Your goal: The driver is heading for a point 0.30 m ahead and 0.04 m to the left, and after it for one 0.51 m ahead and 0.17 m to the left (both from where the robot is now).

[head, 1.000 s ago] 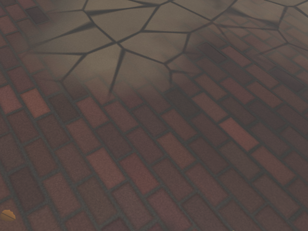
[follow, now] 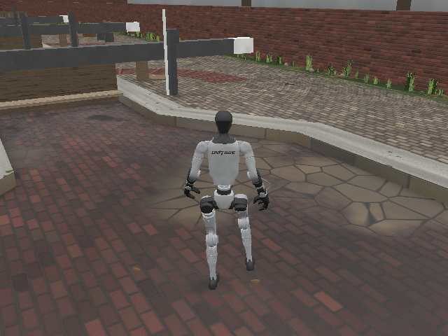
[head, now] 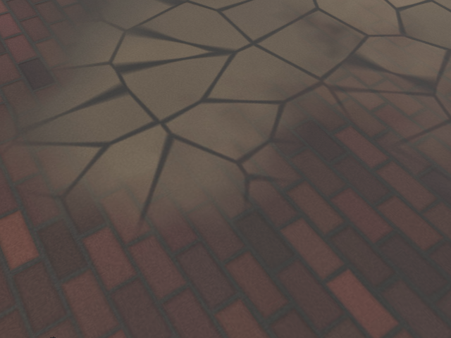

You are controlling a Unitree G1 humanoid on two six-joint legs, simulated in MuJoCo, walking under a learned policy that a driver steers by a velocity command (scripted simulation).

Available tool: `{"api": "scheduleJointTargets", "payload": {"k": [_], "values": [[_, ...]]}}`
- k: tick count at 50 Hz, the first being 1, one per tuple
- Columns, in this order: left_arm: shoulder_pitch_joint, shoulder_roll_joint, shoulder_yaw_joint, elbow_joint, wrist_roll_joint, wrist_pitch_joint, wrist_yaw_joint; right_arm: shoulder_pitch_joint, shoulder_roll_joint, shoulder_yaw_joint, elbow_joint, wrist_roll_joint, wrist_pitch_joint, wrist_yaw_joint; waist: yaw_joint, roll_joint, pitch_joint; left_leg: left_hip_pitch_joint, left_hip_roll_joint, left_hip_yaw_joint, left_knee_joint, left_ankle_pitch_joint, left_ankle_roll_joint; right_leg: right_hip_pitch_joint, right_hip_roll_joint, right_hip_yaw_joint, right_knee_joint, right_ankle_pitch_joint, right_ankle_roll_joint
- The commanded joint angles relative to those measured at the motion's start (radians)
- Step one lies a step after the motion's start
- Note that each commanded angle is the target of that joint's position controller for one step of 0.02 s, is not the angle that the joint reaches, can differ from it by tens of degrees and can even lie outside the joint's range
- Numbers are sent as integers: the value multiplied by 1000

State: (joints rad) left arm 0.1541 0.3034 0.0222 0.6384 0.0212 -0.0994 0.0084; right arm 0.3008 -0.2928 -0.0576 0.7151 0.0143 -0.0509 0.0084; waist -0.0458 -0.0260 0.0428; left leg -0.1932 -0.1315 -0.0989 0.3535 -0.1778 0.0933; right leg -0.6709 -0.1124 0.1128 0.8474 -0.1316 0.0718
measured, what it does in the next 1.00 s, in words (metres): walks ahead, turning left: right foot, then left foot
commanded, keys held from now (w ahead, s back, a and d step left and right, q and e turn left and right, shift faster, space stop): w+q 0.10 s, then q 0.90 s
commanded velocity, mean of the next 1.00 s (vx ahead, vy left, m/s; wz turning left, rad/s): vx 0.16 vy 0.00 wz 0.58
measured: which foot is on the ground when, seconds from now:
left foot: down 0.00-0.16, up 0.18-0.62, down 0.64-1.00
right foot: up 0.00-0.14, down 0.16-0.64, up 0.66-1.00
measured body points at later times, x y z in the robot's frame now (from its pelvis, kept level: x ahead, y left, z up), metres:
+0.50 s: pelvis +0.21 -0.06 +0.00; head +0.26 -0.05 +0.45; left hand +0.24 +0.24 -0.11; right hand +0.46 -0.27 -0.09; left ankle +0.24 +0.09 -0.69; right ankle +0.25 -0.17 -0.74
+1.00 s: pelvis +0.26 -0.03 -0.01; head +0.29 +0.00 +0.44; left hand +0.24 +0.30 -0.11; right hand +0.56 -0.17 -0.08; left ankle +0.24 +0.08 -0.74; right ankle +0.36 -0.14 -0.72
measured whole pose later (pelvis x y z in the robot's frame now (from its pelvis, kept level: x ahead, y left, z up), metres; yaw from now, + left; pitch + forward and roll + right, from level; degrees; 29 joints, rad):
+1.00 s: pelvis +0.26 -0.03 -0.01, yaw +36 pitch +2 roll -1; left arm 0.09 0.30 0.06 0.73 0.00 0.00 0.00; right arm 0.16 -0.32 -0.08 0.58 0.01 0.05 -0.02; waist -0.03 0.00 0.05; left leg -0.36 -0.09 -0.16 0.51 -0.17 0.03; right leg -0.39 0.03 0.09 0.70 -0.36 0.07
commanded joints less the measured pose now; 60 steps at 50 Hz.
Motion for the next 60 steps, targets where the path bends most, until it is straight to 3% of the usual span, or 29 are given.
{"api": "scheduleJointTargets", "payload": {"k": [1,5,7,8,9,10,11,12,13,16,20,28,31,32,33,34,35,36,37,41,44,49,52,53,54,55,56,58,60], "values": [[-70,48,9,-65,-10,-14,-4,-19,-179,-50,-66,11,-7,-16,-15,88,-34,-187,184,-142,-119,70,140,224,83,-71,-203,213,28],[-93,105,34,-74,-33,-27,-15,25,-171,-50,-51,19,10,-23,-9,126,-59,-46,238,-273,-6,-39,99,260,94,-11,-327,159,5],[-16,133,57,-57,-24,-34,-14,4,-155,-49,-58,11,22,-25,48,148,-71,-14,218,-300,122,61,52,355,107,-30,-387,106,-41],[52,158,69,-52,-8,-40,-8,9,-112,-37,-66,6,22,-24,85,129,-128,-37,160,-259,265,92,5,487,57,-11,-413,147,-81],[166,222,84,-54,11,-38,1,37,-42,-13,-93,-16,22,-24,112,-29,-284,-146,84,-159,561,-146,-46,728,-147,167,-374,304,-147],[193,273,97,-23,19,-15,-7,196,-18,0,-116,8,15,-21,30,-373,-387,-446,-3,-62,843,-522,-100,948,-360,588,-433,291,-323],[165,174,78,-48,-1,-4,-12,187,-131,-24,-83,17,25,-27,59,-222,-338,-520,81,-90,964,-451,-126,902,-333,588,-452,176,-308],[128,118,62,-60,-6,6,-6,77,-175,-40,-98,15,39,-29,91,-128,-241,-539,105,-60,998,-374,-140,808,-283,399,-449,212,-272],[77,97,52,-62,0,17,-5,19,-171,-44,-109,8,54,-35,81,-60,-185,-513,134,-31,981,-325,-153,704,-232,264,-450,316,-253],[13,92,51,-31,7,25,0,11,-112,-41,-124,11,87,-34,38,-122,-91,-412,169,30,863,-257,-169,499,-142,48,-513,420,-255],[-4,129,71,2,-5,38,14,-50,-72,-30,-158,0,99,-28,45,-103,-125,-405,192,48,680,-163,-179,547,-189,-27,-548,466,-301],[-32,183,95,44,-43,67,1,-167,-95,-42,-215,1,116,15,67,-97,-99,-247,182,128,351,-83,-112,570,-211,-149,-505,324,-260],[-16,166,95,67,-63,71,-4,-107,-118,-63,-206,-2,113,16,28,-58,-116,-69,129,160,108,73,-46,546,-159,-219,-326,306,-177],[37,133,87,77,-39,68,-7,-33,-204,-92,-198,-3,109,-2,13,83,-170,134,206,23,62,414,10,410,-80,-282,-125,171,-98],[36,76,59,22,16,67,-8,-26,-328,-111,-222,-21,103,-20,39,370,-197,321,478,-381,71,726,227,62,84,-296,198,-484,9],[-33,112,68,24,8,70,-7,-1,-255,-90,-221,-32,83,-11,-33,241,-293,289,521,-436,43,669,315,22,108,-88,362,-582,14],[-62,135,74,18,-20,77,-6,-35,-226,-77,-214,-28,66,-7,-18,179,-243,243,473,-341,35,610,275,5,87,-54,401,-518,3],[-56,129,75,27,-24,81,2,-80,-201,-72,-206,-12,58,-11,11,132,-199,200,414,-276,35,513,213,-4,70,-47,360,-442,-7],[-62,135,78,31,-14,85,12,-121,-180,-65,-211,2,62,-16,24,111,-170,160,384,-250,28,454,175,-3,61,-42,303,-382,-5],[-32,104,71,45,-18,91,14,-168,-189,-64,-218,-13,78,-35,58,144,-182,50,321,-208,16,442,159,141,108,-57,140,-278,20],[-53,82,60,41,-20,94,10,-161,-203,-71,-210,-6,84,-42,42,153,-182,17,305,-241,19,313,150,209,126,-44,-6,-240,22],[-59,95,68,28,-28,86,-7,-169,-202,-72,-205,-4,94,-32,29,193,-154,-19,291,-363,23,151,130,294,153,-30,-175,-233,-4],[13,96,79,46,-25,73,-14,-196,-185,-66,-207,13,102,-35,76,184,-148,-67,237,-377,86,107,67,449,145,-49,-444,-72,-46],[43,150,94,47,-12,75,-8,-165,-149,-55,-205,10,101,-37,68,102,-162,-157,182,-323,181,-42,12,555,14,49,-502,-31,-94],[19,248,114,47,7,86,-2,-135,-116,-48,-227,10,95,-36,14,-189,-111,-362,16,-112,364,-323,-57,589,-186,282,-549,94,-229],[-4,202,106,25,30,81,-3,-129,-192,-73,-212,-5,85,-39,43,-218,-100,-399,31,-64,625,-447,-108,522,-300,396,-578,154,-344],[-57,149,87,4,24,77,4,-104,-238,-93,-189,0,86,-36,19,-141,-90,-388,65,-78,756,-389,-123,490,-269,318,-566,157,-337],[-113,99,73,-6,-10,78,15,-71,-197,-90,-149,-2,105,-40,9,-99,-59,-404,73,-58,855,-283,-158,494,-157,161,-540,124,-268],[-82,97,66,5,-16,86,20,-86,-137,-71,-153,1,110,-38,29,-99,-48,-404,69,-29,849,-248,-179,509,-119,85,-536,186,-273]]}}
